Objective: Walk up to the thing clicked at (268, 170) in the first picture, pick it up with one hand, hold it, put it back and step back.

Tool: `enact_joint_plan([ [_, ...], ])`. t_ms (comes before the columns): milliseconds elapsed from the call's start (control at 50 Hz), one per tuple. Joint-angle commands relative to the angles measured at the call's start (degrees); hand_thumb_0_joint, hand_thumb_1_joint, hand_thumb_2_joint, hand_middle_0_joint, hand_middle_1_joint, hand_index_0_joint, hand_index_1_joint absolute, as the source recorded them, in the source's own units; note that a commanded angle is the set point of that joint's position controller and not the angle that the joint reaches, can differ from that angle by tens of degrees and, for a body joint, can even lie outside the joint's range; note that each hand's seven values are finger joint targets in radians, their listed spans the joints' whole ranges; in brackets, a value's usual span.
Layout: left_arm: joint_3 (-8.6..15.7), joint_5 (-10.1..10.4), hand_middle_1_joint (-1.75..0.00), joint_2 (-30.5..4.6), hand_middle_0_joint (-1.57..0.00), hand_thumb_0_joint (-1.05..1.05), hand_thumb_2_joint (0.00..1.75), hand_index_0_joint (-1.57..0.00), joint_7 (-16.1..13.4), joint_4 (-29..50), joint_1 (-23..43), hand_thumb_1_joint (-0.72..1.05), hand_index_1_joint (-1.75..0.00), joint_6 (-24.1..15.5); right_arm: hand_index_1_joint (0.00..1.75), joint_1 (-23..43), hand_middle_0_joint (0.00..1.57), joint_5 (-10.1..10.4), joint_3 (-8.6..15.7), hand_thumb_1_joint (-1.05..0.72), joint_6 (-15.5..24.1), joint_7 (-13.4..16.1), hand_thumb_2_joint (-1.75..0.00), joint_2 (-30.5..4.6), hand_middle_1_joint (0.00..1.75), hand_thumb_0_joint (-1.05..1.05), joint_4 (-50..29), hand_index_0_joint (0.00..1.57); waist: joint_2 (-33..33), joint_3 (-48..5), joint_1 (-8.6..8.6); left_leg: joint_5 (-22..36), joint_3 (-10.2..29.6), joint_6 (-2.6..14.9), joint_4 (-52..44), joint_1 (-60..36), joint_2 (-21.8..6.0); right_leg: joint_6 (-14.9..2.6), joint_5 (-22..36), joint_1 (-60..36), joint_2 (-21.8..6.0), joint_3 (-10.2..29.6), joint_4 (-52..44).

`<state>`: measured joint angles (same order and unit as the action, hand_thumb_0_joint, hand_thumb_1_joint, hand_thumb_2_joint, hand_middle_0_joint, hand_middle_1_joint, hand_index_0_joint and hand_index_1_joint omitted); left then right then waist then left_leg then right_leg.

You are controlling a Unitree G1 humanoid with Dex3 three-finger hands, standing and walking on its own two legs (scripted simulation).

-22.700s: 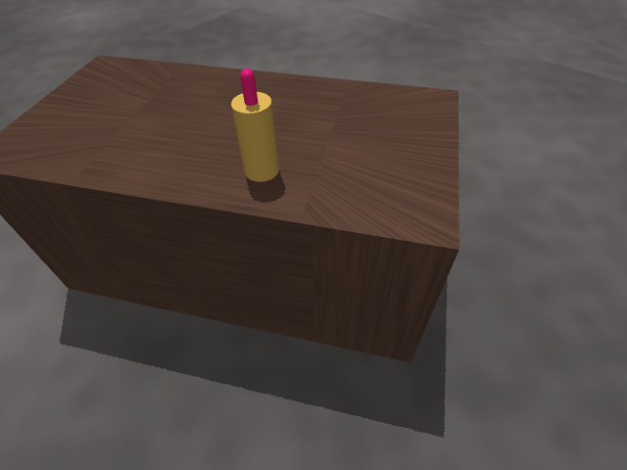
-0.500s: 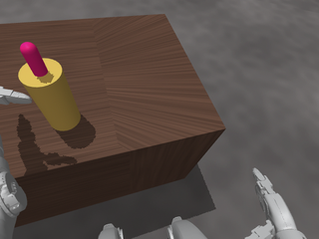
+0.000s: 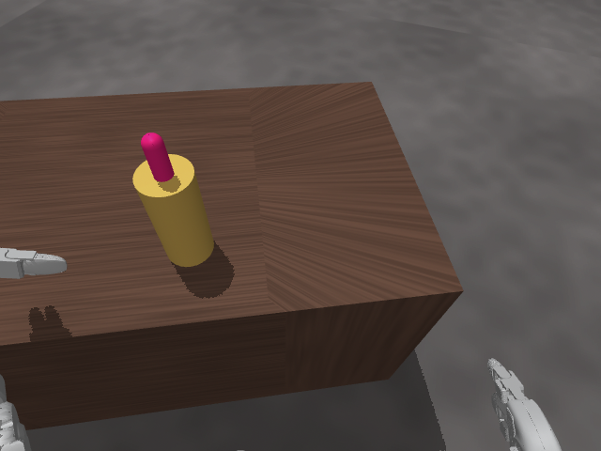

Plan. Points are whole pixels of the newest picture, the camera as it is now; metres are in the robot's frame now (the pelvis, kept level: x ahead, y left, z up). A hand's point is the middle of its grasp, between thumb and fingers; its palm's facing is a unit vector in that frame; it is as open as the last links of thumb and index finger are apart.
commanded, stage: sink last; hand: left
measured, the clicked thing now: (173, 201) +0.50 +0.20 +0.00
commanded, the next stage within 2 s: home in 0.78 s
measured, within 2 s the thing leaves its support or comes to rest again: neither
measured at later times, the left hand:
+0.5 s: hand (88, 429) +0.17 +0.22 +0.04, palm faces +0.27 -0.91 -0.31, open 17.2 cm
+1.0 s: hand out of the picture +0.14 +0.27 +0.03, palm faces +0.37 -0.83 -0.41, open 17.2 cm
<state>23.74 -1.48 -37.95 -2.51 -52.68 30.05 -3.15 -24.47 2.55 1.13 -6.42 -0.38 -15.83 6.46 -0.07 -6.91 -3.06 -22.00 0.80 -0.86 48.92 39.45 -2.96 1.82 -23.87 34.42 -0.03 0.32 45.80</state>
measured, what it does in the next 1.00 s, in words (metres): stands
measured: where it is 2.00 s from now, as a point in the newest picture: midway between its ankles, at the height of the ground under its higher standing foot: outside the picture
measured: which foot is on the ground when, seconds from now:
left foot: down 0.00-1.00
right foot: down 0.00-1.00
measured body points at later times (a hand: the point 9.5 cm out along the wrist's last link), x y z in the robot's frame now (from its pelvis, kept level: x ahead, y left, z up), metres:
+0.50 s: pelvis +0.00 +0.00 +0.00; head +0.01 -0.02 +0.45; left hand +0.15 +0.27 +0.07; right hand +0.17 -0.26 -0.03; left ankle +0.02 +0.12 -0.70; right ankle -0.02 -0.14 -0.70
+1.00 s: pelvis -0.03 -0.02 -0.01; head -0.01 -0.03 +0.44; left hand +0.11 +0.31 +0.05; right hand +0.13 -0.28 -0.04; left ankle +0.02 +0.12 -0.70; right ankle -0.02 -0.15 -0.70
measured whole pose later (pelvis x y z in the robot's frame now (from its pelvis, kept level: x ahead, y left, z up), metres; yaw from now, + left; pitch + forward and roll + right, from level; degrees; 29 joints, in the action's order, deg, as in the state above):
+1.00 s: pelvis -0.03 -0.02 -0.01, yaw +1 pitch +6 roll +1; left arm 18.0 4.9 -18.0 -3.3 5.2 -30.4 -2.6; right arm -29.1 3.1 6.4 -1.7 4.7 -13.3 4.8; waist 1.0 -4.9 2.1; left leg -21.9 0.8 -1.9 51.8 36.4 -1.7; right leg 0.9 -26.8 33.4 -1.3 0.4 53.8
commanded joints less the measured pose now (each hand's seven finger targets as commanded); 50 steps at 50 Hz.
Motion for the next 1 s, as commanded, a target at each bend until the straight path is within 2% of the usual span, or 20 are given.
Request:
enact_joint_plan([
  [0, -0.6, 1.4, -0.04, -8.9, -0.06, 0.0, 0.05, -0.06, 0.2, 20.2, 3.7, -0.5, -0.05, -1.9, 0.05, 0.4, 0.05, 0.5, 4.1, 0.47, 3.6, 0.2, -0.08, -7.4, 0.05, 0.0, -10.1, 0.05, 8.5, -20.2, 2.27, 23.8, -1.2, -0.08, -6.5, -21.3, 0.8, -2.6, 19.3, -5.5, 1.6, -3.6, -4.4],
  [40, -0.1, 2.6, -0.04, -7.2, -0.06, 0.0, 0.04, -0.06, -0.2, 28.4, -6.1, -0.5, -0.05, -1.3, 0.05, 0.3, 0.05, 1.1, 7.3, 0.47, 3.6, 0.9, -0.07, -9.7, 0.05, 0.0, -9.7, 0.05, 6.0, -16.2, 2.63, 20.3, -1.6, -0.02, -7.8, -19.5, 1.2, -2.45, 17.5, -6.4, 1.6, -3.8, -5.2],
  [60, 0.2, 3.2, -0.04, -5.7, -0.06, 0.0, 0.05, -0.06, -0.5, 34.7, -12.2, -0.47, -0.04, -1.1, 0.05, 1.3, 0.05, 1.5, 7.7, 0.47, 3.7, 1.2, -0.07, -9.5, 0.05, 0.0, -11.4, 0.05, 4.7, -16.1, 3.9, 20.2, -1.7, 0.04, -8.1, -19.0, 1.4, -2.42, 17.5, -7.6, 1.5, -3.9, -5.2],
  [120, -1.4, 4.6, -0.04, -0.8, -0.06, 0.0, 0.05, -0.05, -1.3, 51.2, -24.1, -0.43, -0.04, -0.7, 0.05, 1.2, 0.05, 2.2, 6.8, 0.46, 3.8, 1.8, -0.08, -7.2, 0.05, 0.0, -12.3, 0.05, 3.7, -11.9, 4.0, 19.0, -1.9, -0.05, -9.3, -17.9, 1.5, -2.26, 17.1, -8.6, 1.5, -4.2, -5.4],
  [160, 0.9, 5.2, -0.04, -1.7, -0.06, 0.0, 0.04, -0.06, -2.2, 58.5, -31.2, -0.48, -0.04, -0.4, 0.05, -0.7, 0.06, 2.5, 6.8, 0.46, 3.6, 2.3, -0.07, -6.4, 0.05, 0.0, -9.4, 0.05, 5.3, -6.9, 4.15, 14.8, -2.5, -0.02, -9.9, -16.1, 2.0, -2.14, 13.9, -7.6, 1.1, -3.6, -6.4],
  [200, 1.4, 5.5, -0.05, -1.1, -0.06, 0.0, 0.04, -0.06, -2.7, 65.3, -33.3, -0.48, -0.05, -0.6, 0.05, -1.3, 0.05, 2.4, 8.1, 0.48, 3.6, 2.8, -0.07, -6.4, 0.05, 0.0, -8.9, 0.05, 6.7, -8.2, 3.38, 15.0, -3.0, 0.04, -9.2, -16.8, 2.1, -1.87, 15.0, -8.4, 0.8, -2.9, -5.9],
  [300, -3.7, 6.4, -0.04, 7.8, -0.05, 0.0, 0.04, -0.05, -2.8, 74.5, -45.7, -0.45, -0.04, 0.1, 0.05, -1.7, 0.06, 1.7, 8.2, 0.48, 4.4, 4.2, -0.07, -5.2, 0.05, 0.0, -9.1, 0.05, 8.2, -7.0, 3.09, 15.3, -3.2, 0.12, -8.1, -17.1, 1.9, -1.75, 15.3, -6.9, 0.6, -2.9, -4.6],
  [320, -6.7, 6.2, -0.04, 10.5, -0.05, 0.0, 0.04, -0.06, -2.5, 75.7, -47.6, -0.45, -0.04, 0.2, 0.05, -2.1, 0.06, 1.6, 6.9, 0.47, 4.7, 4.3, -0.07, -3.9, 0.05, 0.0, -8.8, 0.05, 8.1, -6.2, 2.53, 14.7, -3.2, 0.29, -7.9, -16.9, 2.0, -1.64, 15.2, -6.1, 0.5, -2.9, -4.5],
  [360, -9.8, 6.2, -0.05, 13.4, -0.06, 0.0, 0.03, -0.06, -2.1, 78.0, -52.5, -0.48, -0.04, 0.4, 0.05, -0.6, 0.06, 1.4, 7.9, 0.48, 5.5, 4.7, -0.07, -5.0, 0.05, 0.0, -10.7, 0.05, 5.7, -5.7, 2.06, 13.6, -2.8, 0.6, -7.6, -16.7, 2.0, -1.56, 14.1, -5.4, 0.6, -3.3, -4.3],
  [380, -10.4, 6.3, -0.04, 14.3, -0.06, 0.0, 0.03, -0.06, -1.8, 78.2, -55.2, -0.49, -0.04, 0.7, 0.05, -0.6, 0.06, 1.3, 9.3, 0.49, 5.9, 5.1, -0.06, -6.2, 0.05, 0.0, -10.7, 0.05, 3.6, -5.6, 2.09, 13.1, -2.9, 0.9, -7.1, -16.4, 2.1, -1.25, 14.1, -5.1, 0.4, -3.3, -4.5],
  [400, -11.2, 6.1, -0.04, 14.7, -0.05, 0.0, 0.03, -0.05, -1.7, 81.1, -56.7, -0.49, -0.04, 0.5, 0.05, -0.5, 0.06, 1.1, 8.1, 0.5, 6.1, 5.0, -0.06, -5.2, 0.05, 0.0, -11.5, 0.05, 2.9, -5.3, 2.69, 12.9, -2.6, 0.97, -7.1, -15.9, 2.1, -1.38, 13.4, -5.2, 0.6, -3.6, -4.2],
  [460, -9.8, 6.3, -0.04, 14.6, -0.05, 0.0, 0.02, -0.05, -1.3, 81.6, -64.8, -0.48, -0.04, 1.0, 0.05, -2.6, 0.06, 0.9, 11.1, 0.51, 6.1, 5.1, -0.06, -6.4, 0.05, 0.0, -9.2, 0.05, 0.5, -3.9, 3.71, 12.1, -2.5, 1.26, -6.5, -13.7, 2.3, -1.2, 12.6, -4.0, 0.5, -4.1, -3.7],
  [520, -7.8, 6.2, -0.05, 12.6, -0.05, 0.0, 0.03, -0.05, -1.2, 85.7, -61.1, -0.45, -0.04, 0.6, 0.05, -1.7, 0.06, 0.8, 9.7, 0.49, 6.2, 5.0, -0.06, -4.5, 0.05, 0.0, -11.6, 0.05, 0.1, -4.3, 3.71, 9.2, -2.8, 1.29, -6.2, -13.2, 2.4, -0.95, 9.9, -3.4, 0.2, -3.7, -4.2],
  [580, -7.9, 6.4, -0.05, 13.3, -0.05, 0.0, 0.04, -0.06, -1.3, 82.5, -60.3, -0.43, -0.04, 0.6, 0.05, -1.4, 0.06, 0.8, 8.6, 0.46, 6.2, 5.4, -0.07, -3.2, 0.05, 0.0, -11.5, 0.05, -1.1, 1.1, 3.58, 2.0, -3.3, 1.57, -6.8, -9.9, 2.8, -0.68, 2.7, -1.0, -0.3, -2.9, -6.0],
  [640, -6.2, 6.6, -0.05, 12.8, -0.05, 0.0, 0.03, -0.06, -1.1, 81.2, -60.8, -0.45, -0.04, 0.2, 0.05, -0.1, 0.06, 0.7, 10.3, 0.49, 6.9, 6.0, -0.06, -4.6, 0.05, 0.0, -12.2, 0.05, -1.5, 2.5, 4.36, -2.8, -3.7, 1.48, -7.0, -8.5, 3.1, -0.94, -3.5, 0.4, -0.8, -1.9, -7.2],
  [720, -3.7, 6.6, -0.05, 12.0, -0.04, 0.0, 0.03, -0.05, -1.0, 79.3, -63.0, -0.46, -0.04, -0.9, 0.05, -1.7, 0.06, 0.4, 11.2, 0.52, 7.8, 5.6, -0.05, -4.8, 0.05, 0.0, -12.3, 0.05, -2.2, 2.4, 4.93, -2.1, -3.8, 1.47, -5.9, -8.0, 3.2, -0.79, -4.0, -0.2, -1.1, -0.7, -7.4],
  [780, -2.9, 6.7, -0.06, 12.4, -0.05, 0.0, 0.04, -0.06, -0.7, 75.1, -63.3, -0.48, -0.05, -1.5, 0.05, -1.6, 0.06, 0.6, 8.8, 0.49, 7.9, 4.8, -0.06, -2.9, 0.05, 0.0, -12.1, 0.05, -1.7, 3.1, 5.88, -2.8, -3.6, 1.29, -6.4, -6.9, 3.2, -1.11, -4.1, 0.4, -0.8, -1.8, -6.4],
  [880, 1.2, 6.9, -0.07, 9.1, -0.06, 0.0, 0.11, -0.06, -0.7, 70.2, -58.0, -0.46, -0.07, -3.0, 0.13, -0.5, 0.13, 0.6, 10.4, 0.41, 8.3, 5.0, -0.14, -4.9, 0.13, 0.0, -13.4, 0.13, -2.5, 1.7, 4.93, -4.6, -3.2, 1.36, -5.6, -6.4, 3.1, -0.86, -8.2, 1.2, -1.5, 0.6, -7.0],
  [900, 1.3, 6.7, -0.06, 8.6, -0.06, 0.0, 0.09, -0.05, -1.0, 70.6, -56.8, -0.5, -0.06, -3.5, 0.17, -1.1, 0.12, 0.5, 9.1, 0.33, 8.4, 5.1, -0.22, -4.1, 0.17, 0.0, -13.5, 0.12, -1.9, 0.9, 5.19, -3.6, -3.3, 1.32, -5.4, -6.8, 3.2, -0.92, -7.2, 0.8, -1.5, 0.7, -6.7],
  [980, -5.5, 5.9, -0.07, 13.7, -0.06, 0.0, 0.1, -0.06, -1.2, 66.0, -55.9, -0.48, -0.07, -4.0, 0.18, 0.0, 0.13, 0.0, 2.6, 0.01, 9.2, 5.3, -0.49, 0.0, 0.18, 0.0, -14.1, 0.13, -1.4, -0.3, 4.31, -1.4, -3.3, 1.64, -4.3, -7.0, 3.4, -0.57, -3.3, 0.7, -1.8, 1.0, -5.5],
])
